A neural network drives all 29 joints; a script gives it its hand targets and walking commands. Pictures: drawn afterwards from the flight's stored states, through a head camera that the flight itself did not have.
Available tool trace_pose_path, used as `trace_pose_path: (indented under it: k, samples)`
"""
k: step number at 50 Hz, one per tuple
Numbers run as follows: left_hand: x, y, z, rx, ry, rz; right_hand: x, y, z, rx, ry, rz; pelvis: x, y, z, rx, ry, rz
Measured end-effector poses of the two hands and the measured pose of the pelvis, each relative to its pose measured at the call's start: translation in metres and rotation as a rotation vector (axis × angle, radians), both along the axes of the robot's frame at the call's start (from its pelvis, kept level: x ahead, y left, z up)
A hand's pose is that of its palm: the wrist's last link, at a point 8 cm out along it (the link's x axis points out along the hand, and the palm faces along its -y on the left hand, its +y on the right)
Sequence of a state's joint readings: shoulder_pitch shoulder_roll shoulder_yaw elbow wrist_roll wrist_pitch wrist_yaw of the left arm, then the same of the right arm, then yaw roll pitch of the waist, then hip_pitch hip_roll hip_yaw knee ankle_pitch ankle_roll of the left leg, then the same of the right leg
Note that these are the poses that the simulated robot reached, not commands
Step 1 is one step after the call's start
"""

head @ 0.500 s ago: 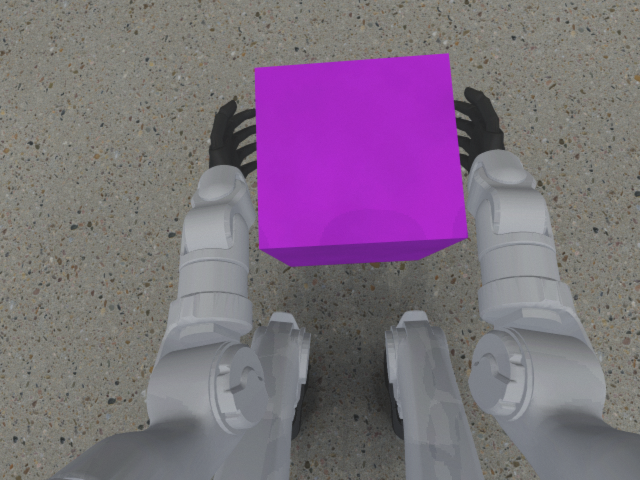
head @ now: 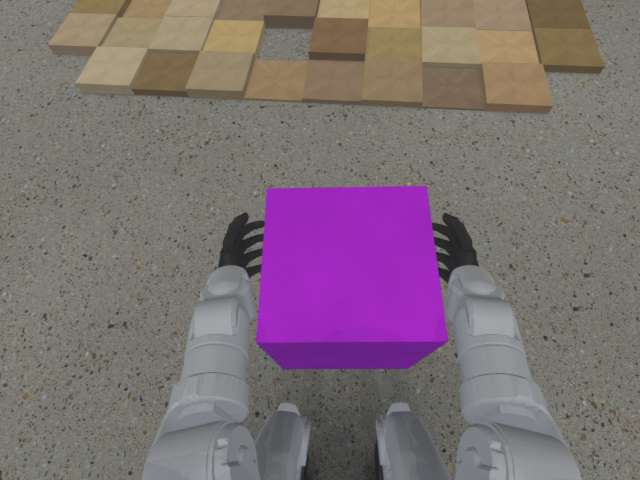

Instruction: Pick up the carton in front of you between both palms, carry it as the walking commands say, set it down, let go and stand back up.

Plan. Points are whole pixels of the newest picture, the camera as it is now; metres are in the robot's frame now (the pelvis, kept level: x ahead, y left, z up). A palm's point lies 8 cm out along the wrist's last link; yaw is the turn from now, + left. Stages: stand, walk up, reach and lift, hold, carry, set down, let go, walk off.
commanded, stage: reach and lift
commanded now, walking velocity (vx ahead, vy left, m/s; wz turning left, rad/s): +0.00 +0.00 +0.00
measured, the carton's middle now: (345, 289) +0.38 +0.00 -0.10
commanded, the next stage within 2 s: hold in 1.54 s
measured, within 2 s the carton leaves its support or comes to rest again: neither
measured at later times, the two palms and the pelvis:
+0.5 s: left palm (186, 246) +0.34 +0.15 +0.12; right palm (504, 256) +0.33 -0.15 +0.12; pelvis +0.04 +0.01 +0.10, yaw +0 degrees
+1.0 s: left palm (180, 241) +0.33 +0.15 +0.14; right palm (516, 250) +0.33 -0.15 +0.14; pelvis +0.03 +0.00 +0.11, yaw +0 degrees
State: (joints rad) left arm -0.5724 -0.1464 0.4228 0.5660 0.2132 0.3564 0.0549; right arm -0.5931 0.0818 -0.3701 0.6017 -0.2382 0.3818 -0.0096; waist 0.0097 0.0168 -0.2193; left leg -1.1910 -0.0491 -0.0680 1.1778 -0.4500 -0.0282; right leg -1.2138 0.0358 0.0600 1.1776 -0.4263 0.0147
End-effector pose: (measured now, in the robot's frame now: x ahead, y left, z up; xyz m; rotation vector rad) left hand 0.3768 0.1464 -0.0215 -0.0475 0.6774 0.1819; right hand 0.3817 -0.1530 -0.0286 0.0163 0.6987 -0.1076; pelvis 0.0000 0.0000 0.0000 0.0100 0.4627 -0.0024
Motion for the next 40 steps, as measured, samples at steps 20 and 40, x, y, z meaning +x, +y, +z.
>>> trace_pose_path:
  k: [20, 40]
  samples:
    - [-0.031, 0.005, 0.117, 0.012, -0.017, -0.044, -0.040, 0.005, 0.120, -0.011, -0.018, -0.027, 0.036, 0.007, 0.091, -0.012, -0.333, -0.003]
    - [-0.047, 0.006, 0.159, 0.029, -0.008, -0.070, -0.059, 0.006, 0.162, -0.024, -0.010, -0.024, 0.026, 0.007, 0.108, -0.013, -0.536, -0.005]
